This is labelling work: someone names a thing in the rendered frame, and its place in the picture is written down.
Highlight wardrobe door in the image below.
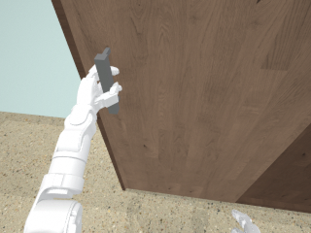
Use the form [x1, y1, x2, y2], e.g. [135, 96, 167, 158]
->
[60, 0, 311, 204]
[241, 123, 311, 206]

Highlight right robot hand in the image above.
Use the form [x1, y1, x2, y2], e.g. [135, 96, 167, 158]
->
[230, 209, 260, 233]

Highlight robot left upper arm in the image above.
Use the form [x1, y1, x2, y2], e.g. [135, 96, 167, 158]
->
[25, 199, 83, 233]

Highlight robot left forearm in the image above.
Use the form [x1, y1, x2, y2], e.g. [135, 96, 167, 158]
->
[23, 103, 97, 233]

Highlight handle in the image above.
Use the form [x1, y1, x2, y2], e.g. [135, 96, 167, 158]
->
[93, 47, 121, 115]

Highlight left robot hand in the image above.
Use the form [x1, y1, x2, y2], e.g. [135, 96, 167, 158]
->
[76, 64, 122, 113]

